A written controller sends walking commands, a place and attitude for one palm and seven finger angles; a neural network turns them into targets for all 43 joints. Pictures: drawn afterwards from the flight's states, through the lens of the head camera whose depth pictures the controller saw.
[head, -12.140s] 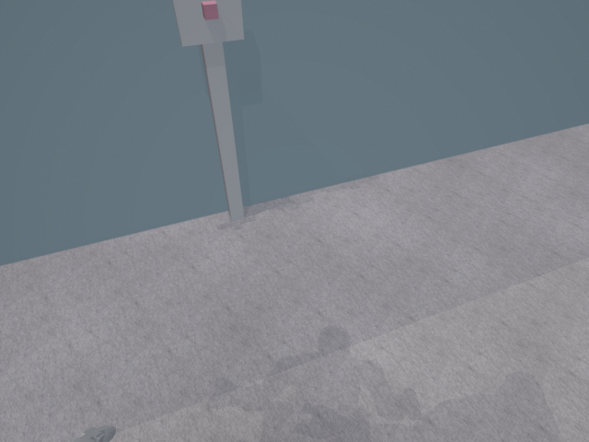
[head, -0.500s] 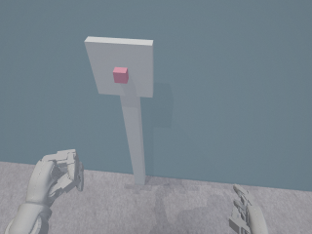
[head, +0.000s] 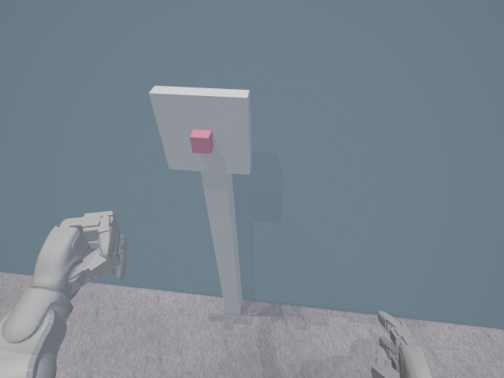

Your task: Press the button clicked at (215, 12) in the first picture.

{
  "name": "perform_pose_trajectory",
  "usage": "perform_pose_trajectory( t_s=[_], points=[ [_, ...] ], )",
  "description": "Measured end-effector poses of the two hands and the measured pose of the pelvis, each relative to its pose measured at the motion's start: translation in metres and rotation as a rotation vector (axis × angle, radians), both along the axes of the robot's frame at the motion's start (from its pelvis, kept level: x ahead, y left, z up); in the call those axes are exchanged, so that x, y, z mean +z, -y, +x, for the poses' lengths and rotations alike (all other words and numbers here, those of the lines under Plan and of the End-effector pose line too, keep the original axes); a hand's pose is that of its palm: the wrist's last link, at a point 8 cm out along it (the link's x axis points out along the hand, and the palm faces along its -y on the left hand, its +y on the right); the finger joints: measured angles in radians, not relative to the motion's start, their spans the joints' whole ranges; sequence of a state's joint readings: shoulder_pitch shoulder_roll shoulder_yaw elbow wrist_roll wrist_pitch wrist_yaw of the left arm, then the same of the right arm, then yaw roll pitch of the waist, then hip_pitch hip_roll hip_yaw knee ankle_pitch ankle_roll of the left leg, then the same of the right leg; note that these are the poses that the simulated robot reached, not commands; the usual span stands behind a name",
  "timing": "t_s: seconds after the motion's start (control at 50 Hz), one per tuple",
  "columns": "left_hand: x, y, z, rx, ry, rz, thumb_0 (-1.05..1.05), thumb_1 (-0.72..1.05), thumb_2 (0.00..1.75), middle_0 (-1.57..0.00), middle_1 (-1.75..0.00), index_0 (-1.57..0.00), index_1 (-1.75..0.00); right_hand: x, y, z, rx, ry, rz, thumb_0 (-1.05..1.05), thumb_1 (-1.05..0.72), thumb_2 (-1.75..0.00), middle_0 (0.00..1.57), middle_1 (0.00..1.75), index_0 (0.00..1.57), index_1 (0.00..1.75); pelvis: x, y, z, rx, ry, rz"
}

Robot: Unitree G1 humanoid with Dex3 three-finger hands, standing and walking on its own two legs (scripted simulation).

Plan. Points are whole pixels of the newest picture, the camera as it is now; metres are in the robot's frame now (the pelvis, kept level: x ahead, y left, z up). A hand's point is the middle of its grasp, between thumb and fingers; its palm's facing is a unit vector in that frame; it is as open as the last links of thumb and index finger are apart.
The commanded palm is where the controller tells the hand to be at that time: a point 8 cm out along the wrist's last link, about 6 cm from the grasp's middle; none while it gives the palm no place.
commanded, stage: raise the hand and make a fist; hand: left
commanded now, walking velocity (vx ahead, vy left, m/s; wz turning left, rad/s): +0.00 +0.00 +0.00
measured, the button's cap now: (202, 140) +0.51 +0.15 +0.13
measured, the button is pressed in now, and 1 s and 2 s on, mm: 0 0 0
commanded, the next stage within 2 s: aim a knuckle at the button in 0.30 s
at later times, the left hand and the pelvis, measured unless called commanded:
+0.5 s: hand (134, 263) +0.23 +0.18 +0.13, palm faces +0.01 -1.00 -0.07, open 3.1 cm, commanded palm +0.21 +0.24 +0.13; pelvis +0.00 -0.02 +0.00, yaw +0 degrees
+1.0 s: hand (174, 221) +0.32 +0.16 +0.12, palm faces -0.02 -1.00 -0.04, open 3.1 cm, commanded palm +0.29 +0.21 +0.12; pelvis +0.01 -0.01 +0.00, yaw -1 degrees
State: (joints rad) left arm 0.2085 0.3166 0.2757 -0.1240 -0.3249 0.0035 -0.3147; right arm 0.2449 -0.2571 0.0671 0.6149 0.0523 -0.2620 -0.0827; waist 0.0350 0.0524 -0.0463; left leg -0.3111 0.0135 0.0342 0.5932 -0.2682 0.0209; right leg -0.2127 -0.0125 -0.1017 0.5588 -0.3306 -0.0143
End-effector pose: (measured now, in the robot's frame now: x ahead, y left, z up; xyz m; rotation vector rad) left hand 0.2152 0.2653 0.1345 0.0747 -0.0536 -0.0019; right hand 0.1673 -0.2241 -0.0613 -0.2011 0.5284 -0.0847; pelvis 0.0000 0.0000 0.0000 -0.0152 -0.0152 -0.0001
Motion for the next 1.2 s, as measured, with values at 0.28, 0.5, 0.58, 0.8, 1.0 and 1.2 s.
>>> perform_pose_trajectory(
  t_s=[0.28, 0.5, 0.58, 0.8, 1.0, 1.2],
  points=[
    [-0.005, 0.020, -0.009, 0.016, -0.001, -0.005, 0.01, 0.90, 0.90, -1.30, -1.50, -1.30, -1.50, 0.003, 0.020, -0.002, -0.013, 0.019, -0.003, 0.02, -0.90, -0.90, 0.20, 0.30, 0.20, 0.30, 0.001, 0.015, -0.004, -0.003, 0.016, 0.008],
    [-0.006, 0.027, -0.006, 0.009, -0.007, -0.008, 0.01, 0.90, 0.90, -1.30, -1.50, -1.30, -1.50, -0.002, 0.024, -0.003, -0.019, 0.022, 0.010, 0.02, -0.90, -0.90, 0.20, 0.30, 0.20, 0.30, 0.001, 0.021, -0.005, 0.000, 0.016, 0.010],
    [-0.008, 0.029, 0.007, 0.008, -0.003, -0.017, 0.01, 0.90, 0.90, -1.30, -1.50, -1.30, -1.50, -0.004, 0.025, -0.004, -0.022, 0.008, 0.006, 0.02, -0.90, -0.90, 0.20, 0.30, 0.20, 0.30, 0.000, 0.021, -0.005, 0.002, 0.013, 0.010],
    [-0.014, 0.052, 0.056, -0.035, -0.016, -0.031, 0.01, 0.90, 0.90, -1.30, -1.50, -1.30, -1.50, -0.010, 0.027, -0.011, -0.056, -0.040, 0.011, 0.02, -0.90, -0.90, 0.20, 0.30, 0.20, 0.30, 0.001, 0.018, 0.000, -0.016, -0.011, 0.021],
    [-0.018, 0.055, 0.080, -0.020, -0.015, -0.039, 0.01, 0.90, 0.90, -1.30, -1.50, -1.30, -1.50, -0.016, 0.029, -0.015, -0.078, -0.097, 0.011, 0.01, -0.91, -0.90, 0.20, 0.30, 0.20, 0.30, 0.000, 0.015, 0.007, -0.025, -0.028, 0.021],
    [-0.025, 0.068, 0.106, -0.030, -0.028, -0.046, 0.01, 0.90, 0.90, -1.30, -1.50, -1.30, -1.50, -0.022, 0.027, -0.018, -0.087, -0.154, 0.006, 0.01, -0.91, -0.90, 0.20, 0.30, 0.20, 0.30, -0.001, 0.012, 0.007, -0.023, -0.041, 0.020]
  ],
)
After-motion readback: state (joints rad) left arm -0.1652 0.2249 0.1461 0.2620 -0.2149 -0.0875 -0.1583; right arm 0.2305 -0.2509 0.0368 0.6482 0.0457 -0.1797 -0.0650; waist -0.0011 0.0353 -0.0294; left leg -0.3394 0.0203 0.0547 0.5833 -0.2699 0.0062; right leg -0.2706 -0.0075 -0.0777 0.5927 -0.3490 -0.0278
